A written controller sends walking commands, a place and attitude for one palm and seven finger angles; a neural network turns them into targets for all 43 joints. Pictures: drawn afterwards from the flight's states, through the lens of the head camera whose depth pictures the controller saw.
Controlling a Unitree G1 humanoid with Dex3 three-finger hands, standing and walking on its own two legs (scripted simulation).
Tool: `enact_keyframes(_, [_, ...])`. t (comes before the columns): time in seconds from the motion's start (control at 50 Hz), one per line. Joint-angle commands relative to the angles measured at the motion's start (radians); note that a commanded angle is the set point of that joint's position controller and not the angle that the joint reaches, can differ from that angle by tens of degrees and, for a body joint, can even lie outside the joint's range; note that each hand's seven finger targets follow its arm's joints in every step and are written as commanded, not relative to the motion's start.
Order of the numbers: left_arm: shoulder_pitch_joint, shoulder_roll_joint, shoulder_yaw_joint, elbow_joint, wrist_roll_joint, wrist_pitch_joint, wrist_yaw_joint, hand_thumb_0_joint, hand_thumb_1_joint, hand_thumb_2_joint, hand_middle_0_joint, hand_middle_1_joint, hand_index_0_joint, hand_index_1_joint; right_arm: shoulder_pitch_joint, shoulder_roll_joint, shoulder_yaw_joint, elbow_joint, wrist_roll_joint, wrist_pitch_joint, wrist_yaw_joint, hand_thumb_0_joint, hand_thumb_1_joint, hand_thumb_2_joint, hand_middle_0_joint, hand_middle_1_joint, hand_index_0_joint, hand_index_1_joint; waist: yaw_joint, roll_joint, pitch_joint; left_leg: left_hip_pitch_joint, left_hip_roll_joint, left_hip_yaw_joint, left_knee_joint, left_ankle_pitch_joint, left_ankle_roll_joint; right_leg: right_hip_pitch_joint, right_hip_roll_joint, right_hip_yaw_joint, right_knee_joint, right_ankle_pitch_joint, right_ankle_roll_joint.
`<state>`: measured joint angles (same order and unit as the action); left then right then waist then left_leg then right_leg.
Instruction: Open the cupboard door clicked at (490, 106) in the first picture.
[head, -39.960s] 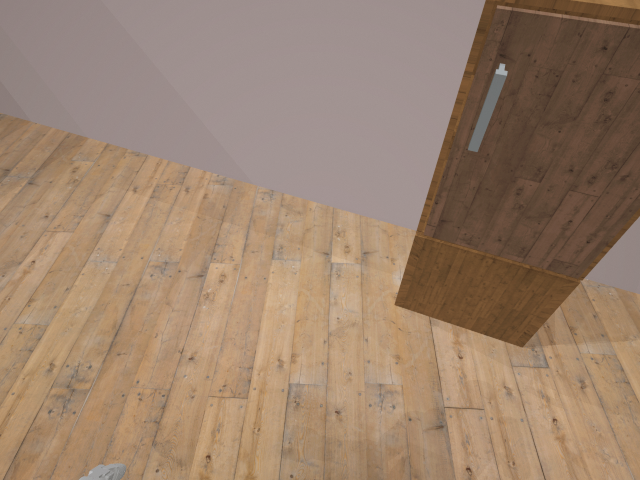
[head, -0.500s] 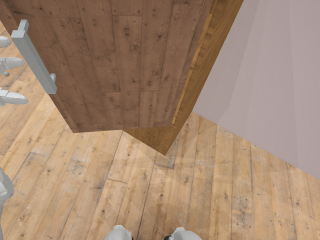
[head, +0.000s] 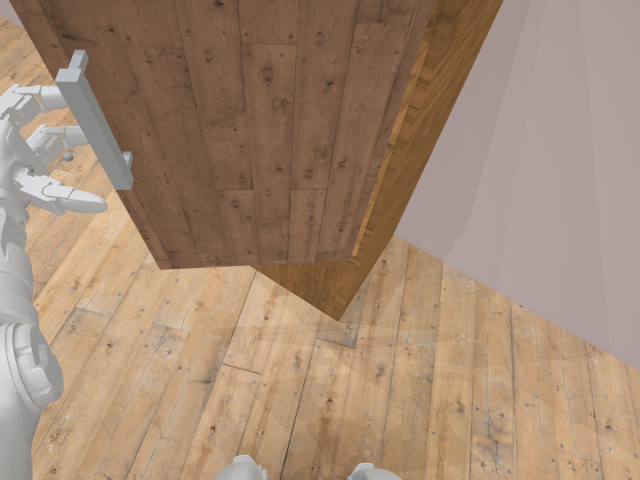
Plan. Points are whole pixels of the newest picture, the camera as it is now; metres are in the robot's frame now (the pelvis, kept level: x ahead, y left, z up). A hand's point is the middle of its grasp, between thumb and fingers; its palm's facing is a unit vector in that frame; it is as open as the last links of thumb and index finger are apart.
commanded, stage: slide the fingers in behind the handle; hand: left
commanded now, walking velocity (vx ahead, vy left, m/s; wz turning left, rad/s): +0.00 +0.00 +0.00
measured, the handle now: (103, 126) +0.51 +0.25 +0.11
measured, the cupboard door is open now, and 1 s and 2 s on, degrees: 38 38 40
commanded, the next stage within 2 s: close the thumb around the handle in 0.88 s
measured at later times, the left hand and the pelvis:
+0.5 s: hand (106, 157) +0.46 +0.24 +0.12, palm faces +0.07 -1.00 +0.01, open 14.0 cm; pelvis -0.01 -0.01 +0.00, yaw +0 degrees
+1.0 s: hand (114, 155) +0.47 +0.23 +0.11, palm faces +0.07 -1.00 +0.00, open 14.0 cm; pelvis -0.01 -0.01 +0.00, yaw +0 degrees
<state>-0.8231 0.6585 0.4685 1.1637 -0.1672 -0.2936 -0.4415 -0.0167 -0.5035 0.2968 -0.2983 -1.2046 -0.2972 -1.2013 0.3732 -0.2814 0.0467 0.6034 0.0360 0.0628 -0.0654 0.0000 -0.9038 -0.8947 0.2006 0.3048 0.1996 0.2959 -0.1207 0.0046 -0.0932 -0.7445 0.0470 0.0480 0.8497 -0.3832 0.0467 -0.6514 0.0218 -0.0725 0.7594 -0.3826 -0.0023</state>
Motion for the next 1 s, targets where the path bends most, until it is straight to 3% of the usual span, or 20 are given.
enact_keyframes(0.0, [-0.405, 0.272, 0.023, -0.252, -0.021, -0.063, 0.016, 0.000, -0.500, 0.300, -0.300, -1.200, -0.300, -1.200, 0.129, -0.190, -0.072, -0.058, -0.008, -0.018, -0.009, 0.000, -0.900, -0.900, 0.200, 0.300, 0.200, 0.300, 0.002, 0.171, -0.400, 0.439, -0.006, -0.100, -0.086, 0.414, -0.020, 0.024, 0.037, 0.027, -0.068, 0.303, -0.017])
enact_keyframes(0.06, [-0.409, 0.240, 0.008, -0.248, -0.033, -0.062, 0.026, 0.000, -0.500, 0.300, -0.300, -1.200, -0.300, -1.200, 0.127, -0.188, -0.070, -0.054, -0.007, -0.018, -0.006, 0.000, -0.900, -0.900, 0.200, 0.300, 0.200, 0.300, -0.006, 0.145, -0.386, 0.426, -0.007, -0.095, -0.088, 0.399, -0.016, 0.034, 0.038, 0.029, -0.073, 0.309, -0.014])
enact_keyframes(0.08, [-0.402, 0.277, 0.042, -0.249, -0.031, -0.062, 0.032, 0.000, -0.500, 0.300, -0.300, -1.200, -0.300, -1.200, 0.131, -0.191, -0.072, -0.053, -0.007, -0.019, -0.006, 0.000, -0.900, -0.900, 0.200, 0.300, 0.200, 0.300, 0.006, 0.130, -0.391, 0.411, -0.008, -0.097, -0.090, 0.392, -0.016, 0.053, 0.038, 0.028, -0.070, 0.311, -0.016])
enact_keyframes(0.16, [-0.397, 0.212, -0.003, -0.322, -0.023, -0.076, 0.051, 0.000, -0.500, 0.300, -0.300, -1.200, -0.300, -1.200, 0.124, -0.179, -0.074, -0.057, -0.009, -0.023, 0.000, 0.000, -0.900, -0.900, 0.200, 0.300, 0.200, 0.300, 0.011, 0.211, -0.416, 0.481, -0.005, -0.102, -0.091, 0.449, -0.026, 0.027, 0.037, 0.024, -0.068, 0.312, -0.020])
enact_keyframes(0.24, [-0.348, 0.203, 0.011, -0.271, -0.035, -0.061, 0.070, 0.000, -0.500, 0.300, -0.300, -1.200, -0.300, -1.200, 0.121, -0.182, -0.074, -0.053, -0.006, -0.022, 0.000, 0.000, -0.900, -0.900, 0.200, 0.300, 0.200, 0.300, 0.012, 0.105, -0.361, 0.403, -0.009, -0.088, -0.104, 0.380, -0.013, 0.068, 0.037, 0.029, -0.081, 0.311, -0.015])
enact_keyframes(0.26, [-0.371, 0.196, -0.002, -0.258, -0.030, -0.053, 0.075, 0.000, -0.500, 0.300, -0.300, -1.200, -0.300, -1.200, 0.117, -0.181, -0.071, -0.055, -0.004, -0.023, 0.000, 0.000, -0.900, -0.900, 0.200, 0.300, 0.200, 0.300, 0.003, 0.100, -0.332, 0.376, -0.012, -0.084, -0.111, 0.335, -0.011, 0.065, 0.035, 0.030, -0.085, 0.290, -0.013])
enact_keyframes(0.3, [-0.398, 0.223, 0.010, -0.277, -0.014, -0.061, 0.087, 0.000, -0.500, 0.300, -0.300, -1.200, -0.300, -1.200, 0.119, -0.182, -0.074, -0.052, -0.005, -0.027, -0.002, 0.000, -0.900, -0.900, 0.200, 0.300, 0.200, 0.300, 0.008, 0.121, -0.350, 0.380, -0.014, -0.087, -0.115, 0.319, -0.012, 0.072, 0.032, 0.034, -0.083, 0.277, -0.015])
enact_keyframes(0.34, [-0.398, 0.197, -0.006, -0.291, -0.007, -0.076, 0.100, 0.000, -0.500, 0.300, -0.300, -1.200, -0.300, -1.200, 0.118, -0.176, -0.073, -0.051, -0.008, -0.030, -0.001, 0.000, -0.900, -0.900, 0.200, 0.300, 0.200, 0.300, 0.007, 0.146, -0.369, 0.409, -0.013, -0.089, -0.108, 0.344, -0.015, 0.059, 0.032, 0.034, -0.078, 0.284, -0.017])
enact_keyframes(0.42, [-0.395, 0.197, 0.009, -0.275, -0.017, -0.091, 0.109, 0.000, -0.500, 0.300, -0.300, -1.200, -0.300, -1.200, 0.121, -0.178, -0.074, -0.045, -0.009, -0.035, 0.001, 0.000, -0.900, -0.900, 0.200, 0.300, 0.200, 0.300, 0.007, 0.110, -0.369, 0.396, -0.015, -0.087, -0.103, 0.332, -0.012, 0.079, 0.034, 0.038, -0.079, 0.288, -0.019])
enact_keyframes(0.46, [-0.407, 0.149, -0.032, -0.281, -0.015, -0.089, 0.109, 0.000, -0.500, 0.300, -0.300, -1.200, -0.300, -1.200, 0.114, -0.172, -0.074, -0.043, -0.007, -0.037, 0.003, 0.000, -0.900, -0.900, 0.200, 0.300, 0.200, 0.300, 0.001, 0.117, -0.362, 0.404, -0.015, -0.086, -0.107, 0.333, -0.012, 0.066, 0.032, 0.036, -0.080, 0.292, -0.015])
enact_keyframes(0.52, [-0.367, 0.244, 0.044, -0.252, -0.011, -0.080, 0.117, 0.000, -0.500, 0.300, -0.300, -1.200, -0.300, -1.200, 0.118, -0.180, -0.072, -0.046, -0.008, -0.033, -0.001, 0.000, -0.900, -0.900, 0.200, 0.300, 0.200, 0.300, 0.019, 0.068, -0.364, 0.347, -0.021, -0.072, -0.104, 0.330, -0.003, 0.128, 0.030, 0.047, -0.080, 0.325, -0.013])
enact_keyframes(0.56, [-0.393, 0.195, -0.007, -0.251, -0.003, -0.075, 0.111, 0.000, -0.500, 0.300, -0.300, -1.200, -0.300, -1.200, 0.106, -0.172, -0.068, -0.051, -0.003, -0.033, -0.002, 0.000, -0.900, -0.900, 0.200, 0.300, 0.200, 0.300, 0.007, 0.104, -0.338, 0.343, -0.022, -0.068, -0.108, 0.310, -0.006, 0.103, 0.027, 0.047, -0.082, 0.314, -0.011])
enact_keyframes(0.62, [-0.412, 0.225, 0.013, -0.256, -0.005, -0.089, 0.111, 0.000, -0.500, 0.300, -0.300, -1.200, -0.300, -1.200, 0.115, -0.177, -0.070, -0.049, -0.005, -0.034, -0.005, 0.000, -0.900, -0.900, 0.200, 0.300, 0.200, 0.300, 0.003, 0.077, -0.356, 0.342, -0.022, -0.073, -0.103, 0.299, -0.003, 0.115, 0.030, 0.052, -0.084, 0.302, -0.013])
enact_keyframes(0.66, [-0.451, 0.176, -0.032, -0.252, -0.010, -0.092, 0.105, 0.000, -0.500, 0.300, -0.300, -1.200, -0.300, -1.200, 0.110, -0.174, -0.069, -0.042, -0.003, -0.038, -0.006, 0.000, -0.900, -0.900, 0.200, 0.300, 0.200, 0.300, -0.018, 0.106, -0.338, 0.358, -0.019, -0.074, -0.106, 0.277, -0.005, 0.077, 0.029, 0.052, -0.090, 0.282, -0.008])
enact_keyframes(0.68, [-0.445, 0.191, -0.019, -0.256, -0.007, -0.095, 0.104, 0.000, -0.500, 0.300, -0.300, -1.200, -0.300, -1.200, 0.113, -0.176, -0.071, -0.039, -0.003, -0.040, -0.006, 0.000, -0.900, -0.900, 0.200, 0.300, 0.200, 0.300, -0.007, 0.129, -0.351, 0.370, -0.019, -0.078, -0.105, 0.285, -0.008, 0.073, 0.029, 0.052, -0.088, 0.277, -0.012])
enact_keyframes(0.74, [-0.451, 0.134, -0.061, -0.246, -0.013, -0.094, 0.097, 0.000, -0.500, 0.300, -0.300, -1.200, -0.300, -1.200, 0.115, -0.174, -0.071, -0.031, -0.004, -0.043, -0.005, 0.000, -0.900, -0.900, 0.200, 0.300, 0.200, 0.300, -0.018, 0.136, -0.362, 0.410, -0.015, -0.091, -0.102, 0.303, -0.012, 0.037, 0.030, 0.041, -0.082, 0.266, -0.015])
enact_keyframes(0.82, [-0.447, 0.189, -0.018, -0.223, -0.013, -0.077, 0.106, 0.000, -0.500, 0.300, -0.300, -1.200, -0.300, -1.200, 0.123, -0.183, -0.071, -0.031, -0.006, -0.044, -0.007, 0.000, -0.900, -0.900, 0.200, 0.300, 0.200, 0.300, -0.008, 0.087, -0.355, 0.353, -0.020, -0.085, -0.104, 0.274, -0.005, 0.074, 0.027, 0.047, -0.087, 0.262, -0.013])
enact_keyframes(0.86, [-0.474, 0.189, -0.031, -0.248, 0.003, -0.084, 0.115, 0.000, -0.500, 0.300, -0.300, -1.200, -0.300, -1.200, 0.122, -0.177, -0.070, -0.031, -0.007, -0.043, -0.005, 0.000, -0.900, -0.900, 0.200, 0.300, 0.200, 0.300, -0.008, 0.153, -0.383, 0.384, -0.020, -0.086, -0.100, 0.303, -0.011, 0.058, 0.026, 0.047, -0.078, 0.275, -0.014])
enact_keyframes(0.94, [-0.419, 0.211, 0.007, -0.240, -0.004, -0.092, 0.121, 0.000, -0.500, 0.300, -0.300, -1.200, -0.300, -1.200, 0.129, -0.179, -0.073, -0.034, -0.009, -0.040, 0.000, 0.000, -0.900, -0.900, 0.200, 0.300, 0.200, 0.300, 0.005, 0.107, -0.404, 0.379, -0.018, -0.079, -0.093, 0.344, -0.009, 0.095, 0.031, 0.047, -0.071, 0.322, -0.012])
enact_keyframes(0.98, [-0.427, 0.221, 0.006, -0.231, -0.001, -0.084, 0.117, 0.000, -0.444, 0.324, -0.304, -1.206, -0.304, -1.206, 0.126, -0.179, -0.071, -0.037, -0.006, -0.035, -0.001, 0.000, -0.900, -0.900, 0.200, 0.300, 0.200, 0.300, -0.001, 0.109, -0.371, 0.351, -0.019, -0.074, -0.097, 0.323, -0.007, 0.093, 0.030, 0.050, -0.077, 0.316, -0.009])
